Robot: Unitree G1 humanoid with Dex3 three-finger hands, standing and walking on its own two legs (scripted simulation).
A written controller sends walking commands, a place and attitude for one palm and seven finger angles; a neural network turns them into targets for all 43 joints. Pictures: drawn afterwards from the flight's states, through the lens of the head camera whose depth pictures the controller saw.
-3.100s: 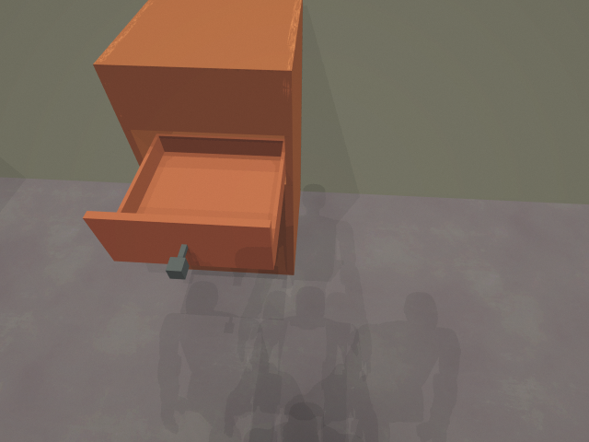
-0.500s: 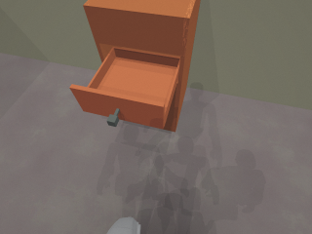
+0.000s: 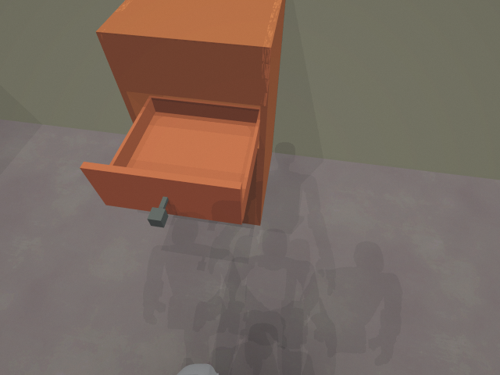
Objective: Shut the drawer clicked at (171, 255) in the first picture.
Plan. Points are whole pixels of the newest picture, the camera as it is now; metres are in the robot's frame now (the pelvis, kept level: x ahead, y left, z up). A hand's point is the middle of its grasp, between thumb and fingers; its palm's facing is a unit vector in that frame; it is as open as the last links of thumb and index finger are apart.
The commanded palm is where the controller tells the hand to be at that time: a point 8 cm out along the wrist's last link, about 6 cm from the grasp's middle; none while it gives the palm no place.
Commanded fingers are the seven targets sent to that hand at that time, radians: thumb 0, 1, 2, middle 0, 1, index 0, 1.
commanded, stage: take the last steps up to it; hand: left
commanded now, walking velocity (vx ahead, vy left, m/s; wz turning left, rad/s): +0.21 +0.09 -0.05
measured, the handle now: (160, 211) +0.48 +0.25 -0.17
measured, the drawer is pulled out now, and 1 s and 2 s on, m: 0.29 0.29 0.29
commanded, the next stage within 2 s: come to a stop and stand still in 0.24 s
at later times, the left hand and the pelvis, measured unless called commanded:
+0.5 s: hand (159, 360) +0.16 +0.18 -0.18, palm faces +0.05 -0.98 -0.21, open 7.3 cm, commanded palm none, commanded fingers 0.00 0.90 0.90 -0.20 -0.30 -0.20 -0.30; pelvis +0.12 +0.00 +0.00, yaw -1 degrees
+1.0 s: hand (157, 357) +0.16 +0.19 -0.18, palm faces +0.02 -0.97 -0.25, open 7.3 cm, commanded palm none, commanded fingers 0.00 0.90 0.90 -0.20 -0.30 -0.20 -0.30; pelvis +0.13 +0.00 +0.00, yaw -2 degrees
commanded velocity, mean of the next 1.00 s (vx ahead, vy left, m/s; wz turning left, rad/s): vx -0.02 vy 0.04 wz -0.01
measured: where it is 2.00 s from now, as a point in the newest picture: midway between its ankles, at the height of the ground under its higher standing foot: outside the picture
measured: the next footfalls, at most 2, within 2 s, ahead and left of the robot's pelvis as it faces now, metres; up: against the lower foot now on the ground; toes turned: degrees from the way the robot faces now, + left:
left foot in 0.08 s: +0.09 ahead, +0.13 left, +0.00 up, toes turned +2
right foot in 0.30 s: +0.12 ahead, -0.11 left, +0.00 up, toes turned -5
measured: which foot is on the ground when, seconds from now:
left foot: up 0.00-0.06, down 0.08-0.30, up 0.32-0.46, down 0.48-1.00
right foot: down 0.00-0.10, up 0.12-0.28, down 0.30-1.00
